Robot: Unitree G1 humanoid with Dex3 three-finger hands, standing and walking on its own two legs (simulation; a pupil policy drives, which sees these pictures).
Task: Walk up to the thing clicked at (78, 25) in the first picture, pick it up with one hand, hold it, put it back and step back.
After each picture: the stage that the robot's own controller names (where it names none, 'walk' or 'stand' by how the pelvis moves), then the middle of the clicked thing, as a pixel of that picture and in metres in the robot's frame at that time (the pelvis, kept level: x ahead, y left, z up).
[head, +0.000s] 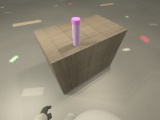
stand; (76, 32) +0.70 +0.18 +0.11
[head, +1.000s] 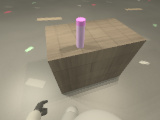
rise first; (80, 34) +0.65 +0.15 +0.14
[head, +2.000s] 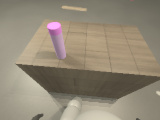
rise first; (58, 43) +0.43 +0.29 +0.14
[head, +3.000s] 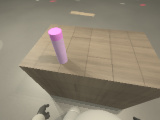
stand; (59, 48) +0.42 +0.24 +0.14
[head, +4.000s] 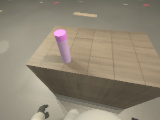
stand; (63, 48) +0.45 +0.23 +0.12
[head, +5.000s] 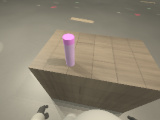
stand; (69, 52) +0.44 +0.19 +0.11
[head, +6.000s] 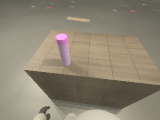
stand; (64, 52) +0.44 +0.22 +0.11
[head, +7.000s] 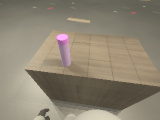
stand; (64, 52) +0.45 +0.22 +0.11
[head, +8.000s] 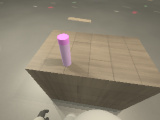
stand; (65, 52) +0.45 +0.21 +0.11
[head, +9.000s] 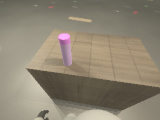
rise first; (66, 51) +0.45 +0.21 +0.11
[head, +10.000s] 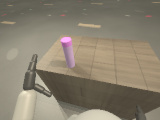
rise first; (68, 54) +0.45 +0.23 +0.11
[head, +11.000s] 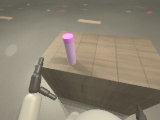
go down; (70, 50) +0.46 +0.22 +0.12
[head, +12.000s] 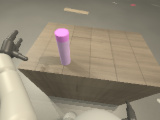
go down; (64, 49) +0.43 +0.20 +0.13
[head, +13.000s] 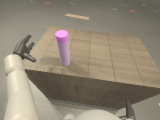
close in; (63, 50) +0.44 +0.20 +0.13
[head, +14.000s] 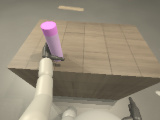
close; (54, 44) +0.44 +0.23 +0.16
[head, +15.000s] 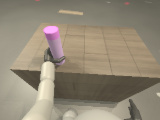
lift; (56, 48) +0.42 +0.22 +0.16
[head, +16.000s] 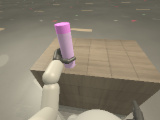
lift; (66, 47) +0.35 +0.16 +0.27
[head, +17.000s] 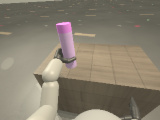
hold; (67, 47) +0.34 +0.16 +0.29
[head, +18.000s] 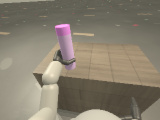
hold; (66, 49) +0.34 +0.16 +0.28
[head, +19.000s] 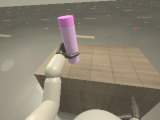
crouch; (70, 42) +0.34 +0.14 +0.33
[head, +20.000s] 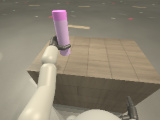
crouch; (62, 35) +0.44 +0.19 +0.29
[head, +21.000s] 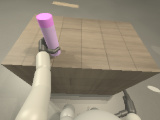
lower; (51, 38) +0.48 +0.23 +0.17
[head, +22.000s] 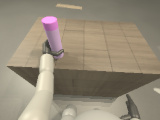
lower; (54, 40) +0.46 +0.23 +0.17
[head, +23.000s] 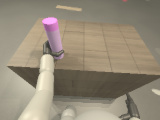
lower; (55, 41) +0.46 +0.22 +0.16
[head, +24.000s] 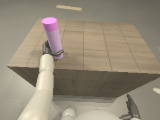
lower; (54, 41) +0.47 +0.22 +0.16
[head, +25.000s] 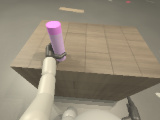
loosen; (57, 44) +0.45 +0.22 +0.16
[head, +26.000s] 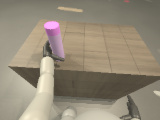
withdraw; (56, 44) +0.45 +0.22 +0.16
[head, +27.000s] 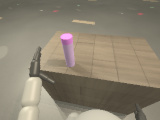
sink last; (68, 52) +0.43 +0.20 +0.14
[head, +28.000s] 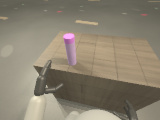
stand; (70, 51) +0.46 +0.21 +0.12
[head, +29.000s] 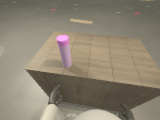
stand; (65, 53) +0.43 +0.22 +0.12
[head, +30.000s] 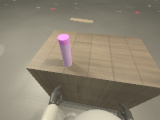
stand; (65, 52) +0.44 +0.22 +0.12
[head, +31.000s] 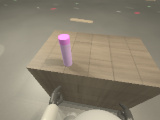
stand; (66, 52) +0.44 +0.22 +0.12
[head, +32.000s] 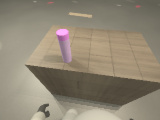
walk; (65, 48) +0.46 +0.21 +0.12
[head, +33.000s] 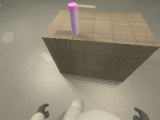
walk; (74, 20) +0.75 +0.21 +0.14
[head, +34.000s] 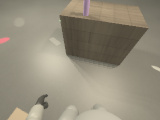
walk; (86, 3) +1.14 +0.18 +0.14
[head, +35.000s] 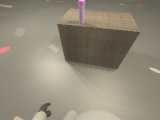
stand; (81, 12) +1.14 +0.21 +0.13
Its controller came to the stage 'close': yes
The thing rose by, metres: 0.21
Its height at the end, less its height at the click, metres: +0.00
